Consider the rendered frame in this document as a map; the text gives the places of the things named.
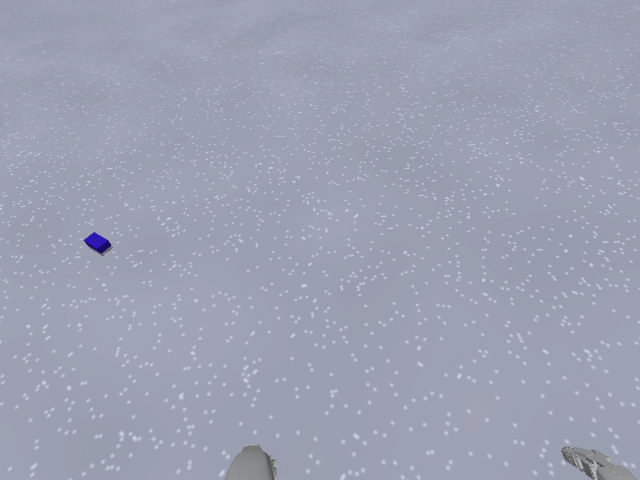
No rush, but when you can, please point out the small box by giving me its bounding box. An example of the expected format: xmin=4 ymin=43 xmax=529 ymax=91
xmin=84 ymin=232 xmax=111 ymax=254

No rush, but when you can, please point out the right robot hand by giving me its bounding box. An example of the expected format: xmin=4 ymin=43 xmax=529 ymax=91
xmin=562 ymin=446 xmax=637 ymax=480

